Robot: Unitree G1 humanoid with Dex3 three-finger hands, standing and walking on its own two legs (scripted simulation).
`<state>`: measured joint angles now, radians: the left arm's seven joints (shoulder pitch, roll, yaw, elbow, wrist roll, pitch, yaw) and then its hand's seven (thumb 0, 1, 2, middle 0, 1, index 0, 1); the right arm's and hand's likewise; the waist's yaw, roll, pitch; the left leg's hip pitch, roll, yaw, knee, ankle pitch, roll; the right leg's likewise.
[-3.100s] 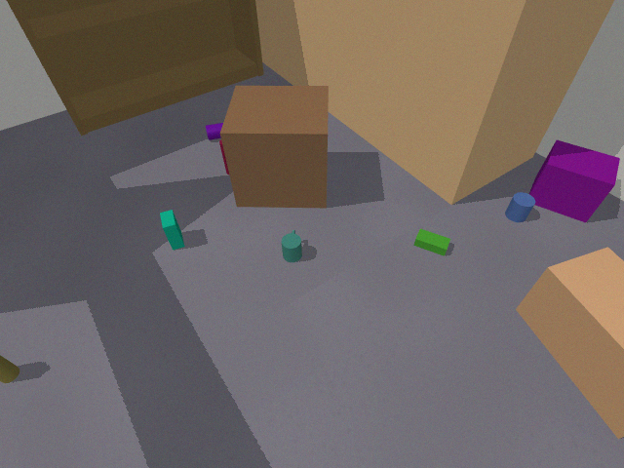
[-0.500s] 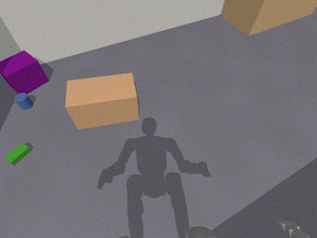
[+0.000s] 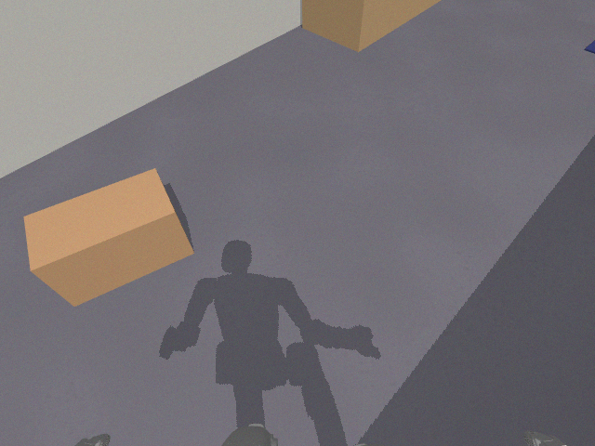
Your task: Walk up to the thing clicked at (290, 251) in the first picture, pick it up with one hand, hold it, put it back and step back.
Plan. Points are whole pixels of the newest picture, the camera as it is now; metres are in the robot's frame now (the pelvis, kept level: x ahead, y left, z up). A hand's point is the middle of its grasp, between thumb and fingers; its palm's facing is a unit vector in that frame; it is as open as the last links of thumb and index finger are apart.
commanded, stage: walk up
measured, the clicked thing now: out of the picture -0.24 +0.98 -0.70
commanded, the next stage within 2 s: none
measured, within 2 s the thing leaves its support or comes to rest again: neither
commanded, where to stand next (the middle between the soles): +0.07 +0.01 m, yaw -20 degrees
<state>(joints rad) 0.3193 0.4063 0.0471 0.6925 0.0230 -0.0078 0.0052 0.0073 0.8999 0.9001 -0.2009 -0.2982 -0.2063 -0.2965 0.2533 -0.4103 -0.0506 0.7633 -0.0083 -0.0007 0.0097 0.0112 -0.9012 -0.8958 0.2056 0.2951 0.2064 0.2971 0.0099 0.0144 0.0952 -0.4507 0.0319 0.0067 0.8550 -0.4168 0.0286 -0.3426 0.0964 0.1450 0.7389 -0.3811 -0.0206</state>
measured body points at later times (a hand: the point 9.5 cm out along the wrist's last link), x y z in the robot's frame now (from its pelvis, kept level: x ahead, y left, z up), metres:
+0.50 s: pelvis -0.02 -0.02 -0.01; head +0.00 -0.04 +0.44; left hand +0.12 +0.29 -0.10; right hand -0.02 -0.35 -0.12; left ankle +0.03 +0.12 -0.69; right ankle -0.01 -0.14 -0.71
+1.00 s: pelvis -0.02 +0.01 +0.00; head -0.02 +0.01 +0.45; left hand +0.15 +0.27 -0.12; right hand -0.07 -0.31 -0.11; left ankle +0.02 +0.14 -0.71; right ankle -0.02 -0.13 -0.71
